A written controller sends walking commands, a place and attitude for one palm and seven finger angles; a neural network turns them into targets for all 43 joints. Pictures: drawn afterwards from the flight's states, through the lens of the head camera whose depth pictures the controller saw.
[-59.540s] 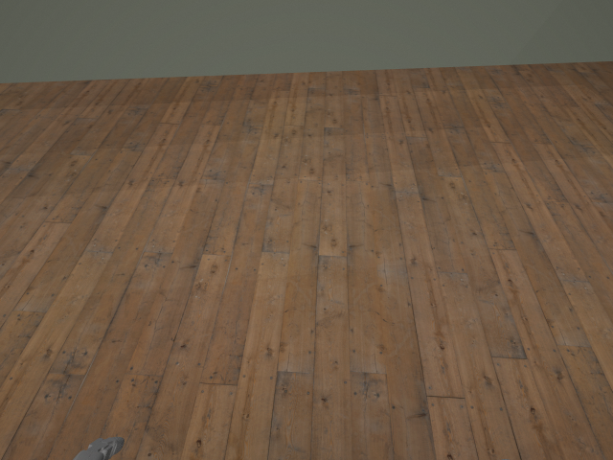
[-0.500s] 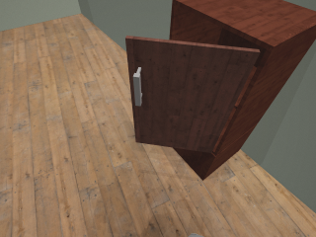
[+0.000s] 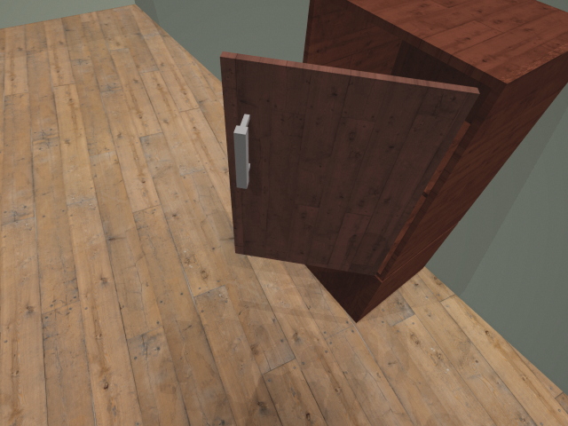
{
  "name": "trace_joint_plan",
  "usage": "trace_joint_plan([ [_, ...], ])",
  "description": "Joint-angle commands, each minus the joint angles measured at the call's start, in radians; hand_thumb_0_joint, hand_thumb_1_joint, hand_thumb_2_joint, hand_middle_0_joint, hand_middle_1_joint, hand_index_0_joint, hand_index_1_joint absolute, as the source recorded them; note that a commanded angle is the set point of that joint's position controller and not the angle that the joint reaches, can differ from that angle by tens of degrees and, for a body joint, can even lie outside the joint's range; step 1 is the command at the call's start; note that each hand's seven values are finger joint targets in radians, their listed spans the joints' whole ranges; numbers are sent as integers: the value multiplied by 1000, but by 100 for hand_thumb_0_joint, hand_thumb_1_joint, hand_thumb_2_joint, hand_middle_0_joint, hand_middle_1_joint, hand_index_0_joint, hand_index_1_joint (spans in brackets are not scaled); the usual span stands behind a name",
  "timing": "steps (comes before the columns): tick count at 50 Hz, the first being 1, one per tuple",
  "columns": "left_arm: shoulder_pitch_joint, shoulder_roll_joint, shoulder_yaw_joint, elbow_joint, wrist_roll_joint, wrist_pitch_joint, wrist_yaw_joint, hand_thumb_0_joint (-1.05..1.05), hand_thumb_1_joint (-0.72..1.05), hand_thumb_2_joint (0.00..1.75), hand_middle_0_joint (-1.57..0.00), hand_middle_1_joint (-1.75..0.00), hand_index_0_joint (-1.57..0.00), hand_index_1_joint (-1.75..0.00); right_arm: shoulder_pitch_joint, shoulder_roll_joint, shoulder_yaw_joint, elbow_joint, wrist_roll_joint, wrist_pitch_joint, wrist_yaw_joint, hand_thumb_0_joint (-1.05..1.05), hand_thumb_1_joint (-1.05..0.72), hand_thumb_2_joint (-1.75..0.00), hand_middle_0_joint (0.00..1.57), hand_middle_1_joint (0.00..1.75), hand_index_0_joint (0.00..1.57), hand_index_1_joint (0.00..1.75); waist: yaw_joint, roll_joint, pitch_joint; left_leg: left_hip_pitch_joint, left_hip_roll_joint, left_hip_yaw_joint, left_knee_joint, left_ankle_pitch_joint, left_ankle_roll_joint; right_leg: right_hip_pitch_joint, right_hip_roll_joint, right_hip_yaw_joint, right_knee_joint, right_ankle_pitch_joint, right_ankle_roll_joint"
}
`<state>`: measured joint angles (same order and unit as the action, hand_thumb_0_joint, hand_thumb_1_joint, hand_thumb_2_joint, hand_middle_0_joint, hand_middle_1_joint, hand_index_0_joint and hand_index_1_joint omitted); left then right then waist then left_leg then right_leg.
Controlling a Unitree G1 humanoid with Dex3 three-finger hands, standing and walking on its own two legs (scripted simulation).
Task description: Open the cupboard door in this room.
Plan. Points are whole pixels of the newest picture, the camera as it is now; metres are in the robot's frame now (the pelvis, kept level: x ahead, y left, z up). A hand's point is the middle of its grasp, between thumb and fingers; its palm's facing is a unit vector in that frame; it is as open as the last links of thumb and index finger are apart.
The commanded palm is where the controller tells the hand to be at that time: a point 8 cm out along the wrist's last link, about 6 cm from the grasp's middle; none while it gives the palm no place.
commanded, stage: come to a stop and stand still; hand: left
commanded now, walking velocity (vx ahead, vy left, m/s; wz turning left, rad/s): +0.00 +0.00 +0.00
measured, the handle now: (244, 152) +0.58 +0.11 +0.02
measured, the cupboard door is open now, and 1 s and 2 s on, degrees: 44 44 44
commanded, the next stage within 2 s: look again from close up in 0.70 s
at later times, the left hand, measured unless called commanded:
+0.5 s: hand out of the picture -0.02 +0.17 -0.16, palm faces +0.02 -0.98 -0.18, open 7.4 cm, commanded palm none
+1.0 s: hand out of the picture -0.01 +0.17 -0.17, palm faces +0.00 -0.98 -0.21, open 7.4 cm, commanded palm none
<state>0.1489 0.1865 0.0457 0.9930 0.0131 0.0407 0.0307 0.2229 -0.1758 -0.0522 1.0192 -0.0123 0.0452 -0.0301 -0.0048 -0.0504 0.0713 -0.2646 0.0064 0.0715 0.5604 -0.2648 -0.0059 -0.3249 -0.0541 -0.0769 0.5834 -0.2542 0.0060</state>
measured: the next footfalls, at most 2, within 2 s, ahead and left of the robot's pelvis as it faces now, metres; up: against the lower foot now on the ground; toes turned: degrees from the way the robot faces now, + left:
right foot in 0.26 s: -0.02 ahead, -0.12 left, +0.00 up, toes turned +0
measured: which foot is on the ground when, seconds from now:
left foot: down 0.00-1.00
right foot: down 0.00-0.00, up 0.02-0.24, down 0.26-1.00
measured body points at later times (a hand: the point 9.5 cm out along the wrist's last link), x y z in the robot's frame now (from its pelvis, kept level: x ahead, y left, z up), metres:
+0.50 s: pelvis -0.02 +0.00 +0.01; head -0.02 +0.01 +0.46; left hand -0.02 +0.23 -0.15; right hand +0.01 -0.23 -0.14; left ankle +0.01 +0.10 -0.73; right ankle -0.06 -0.12 -0.73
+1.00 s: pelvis -0.01 +0.00 +0.00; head +0.00 -0.01 +0.45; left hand +0.00 +0.22 -0.15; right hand -0.02 -0.21 -0.16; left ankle +0.01 +0.10 -0.73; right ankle -0.06 -0.12 -0.73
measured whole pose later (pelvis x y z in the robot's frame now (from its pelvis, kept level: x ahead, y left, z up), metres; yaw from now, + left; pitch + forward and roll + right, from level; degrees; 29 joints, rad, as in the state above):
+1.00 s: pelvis -0.01 +0.00 +0.00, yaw +0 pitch +0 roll +0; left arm 0.30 0.13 -0.02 1.10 0.01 -0.03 0.05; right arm 0.32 -0.15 0.01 1.08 -0.02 -0.01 -0.02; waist -0.02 0.04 0.02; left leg -0.28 0.00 0.07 0.55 -0.27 0.03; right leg -0.16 0.00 -0.01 0.51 -0.36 0.00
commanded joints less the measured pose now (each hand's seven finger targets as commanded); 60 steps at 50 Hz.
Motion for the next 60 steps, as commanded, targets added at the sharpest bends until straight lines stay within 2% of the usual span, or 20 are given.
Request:
trace_joint_plan([
  [1,33,81,29,-59,-2,12,-2,0,90,90,-20,-30,-20,-30,19,-173,-19,-70,-25,-19,-4,0,-90,-90,20,30,20,30,4,262,-41,-152,332,-354,-381,-96,197,-1,21,110,321,-279,-17],
  [3,69,78,29,-30,11,17,-10,0,90,90,-20,-30,-20,-30,-26,-140,-7,-80,-25,-33,-11,0,-90,-90,20,30,20,30,33,204,-12,-113,267,-295,-350,-40,173,-55,28,115,385,-228,-27],
  [5,64,67,21,-18,5,5,-13,0,90,90,-20,-30,-20,-30,-12,-135,1,-63,-21,-42,-16,0,-90,-90,20,30,20,30,27,156,-18,-29,247,-247,-319,122,170,-57,21,111,321,-211,-14],
  [9,87,65,0,-3,-4,-15,-12,0,90,90,-20,-30,-20,-30,41,-143,0,-26,-8,-56,-14,0,-90,-90,20,30,20,30,7,158,-107,151,225,-192,-250,364,157,37,19,66,26,-170,-2],
  [11,139,78,-3,23,-4,-24,-7,0,90,90,-20,-30,-20,-30,33,-141,1,-11,4,-56,-11,0,-90,-90,20,30,20,30,22,117,-128,133,184,-169,-207,313,111,137,17,91,-163,13,-7],
  [13,137,108,-6,35,-1,-39,-1,0,90,90,-20,-30,-20,-30,33,-97,5,-8,12,-56,-4,0,-90,-90,20,30,20,30,2,42,-75,99,105,-120,-191,185,43,125,-63,198,-245,154,-47],
  [14,120,122,-11,35,-3,-42,-2,0,90,90,-20,-30,-20,-30,39,-90,9,-1,10,-54,0,0,-90,-90,20,30,20,30,-15,33,-53,120,88,-105,-208,133,26,75,-87,204,-246,118,-58],
  [15,124,124,-15,35,-4,-39,-4,0,90,90,-20,-30,-20,-30,40,-90,9,5,8,-54,4,0,-90,-90,20,30,20,30,-15,89,-43,144,84,-120,-234,81,23,25,-79,198,-241,21,-55],
  [17,147,96,-19,62,-1,-45,-3,0,90,90,-20,-30,-20,-30,31,-111,6,17,3,-58,2,0,-90,-90,20,30,20,30,-5,-9,-87,165,107,-121,-209,160,40,75,-38,173,-224,91,-32],
  [20,147,85,-27,69,-3,-50,0,0,90,90,-20,-30,-20,-30,38,-102,11,36,4,-58,4,0,-90,-90,20,30,20,30,-8,-45,-52,152,97,-109,-228,121,34,70,-48,182,-261,50,-32],
  [25,165,80,-31,88,-3,-46,0,0,90,90,-20,-30,-20,-30,48,-83,20,70,0,-48,6,0,-90,-90,20,30,20,30,-6,40,43,98,78,-103,-261,13,25,33,-46,190,-298,-59,-40],
  [38,199,49,-31,117,-8,-51,5,0,90,90,-20,-30,-20,-30,122,-54,30,112,-1,-57,-7,0,-90,-90,20,30,20,30,5,35,14,94,87,-107,-255,87,28,101,-38,162,-284,20,-48],
  [39,200,49,-31,116,-8,-52,5,0,90,90,-20,-30,-20,-30,126,-55,30,113,-1,-59,-7,0,-90,-90,20,30,20,30,4,40,5,95,87,-106,-251,107,27,109,-41,161,-279,36,-47],
  [40,264,59,-47,124,20,-89,44,0,90,90,-20,-30,-20,-30,22,-83,40,41,5,-83,10,0,-90,-90,20,30,20,30,39,93,23,48,102,-78,-21,264,6,78,-86,202,-260,359,-35],
  [41,209,107,-39,77,3,-92,37,0,90,90,-20,-30,-20,-30,96,-41,41,23,3,-70,17,0,-90,-90,20,30,20,30,-29,93,-36,56,74,-88,-66,29,10,71,-109,219,-264,84,-63],
  [42,168,91,-39,62,3,-89,29,0,90,90,-20,-30,-20,-30,118,-46,36,38,-3,-69,17,0,-90,-90,20,30,20,30,-31,142,-4,37,73,-100,-102,25,19,45,-73,194,-231,-44,-74],
  [43,184,87,-38,64,7,-95,26,0,90,90,-20,-30,-20,-30,149,-48,44,35,-8,-77,19,0,-90,-90,20,30,20,30,-22,155,-82,42,86,-112,-78,140,29,104,-49,158,-192,47,-73],
  [45,214,66,-41,71,1,-93,23,0,90,90,-20,-30,-20,-30,152,-56,44,26,-4,-84,13,0,-90,-90,20,30,20,30,-16,125,-121,64,96,-114,-77,221,44,131,-33,146,-152,106,-69],
  [52,208,49,-45,67,0,-77,23,0,90,90,-20,-30,-20,-30,139,-75,45,21,-2,-83,5,0,-90,-90,20,30,20,30,-6,-1,-3,27,99,-119,-112,215,54,80,-20,142,-137,93,-51],
  [60,211,79,-40,59,-1,-72,20,0,90,90,-20,-30,-20,-30,96,-90,44,32,-2,-83,3,0,-90,-90,20,30,20,30,4,32,-16,68,94,-101,-139,221,53,89,-30,158,-147,134,-45],
])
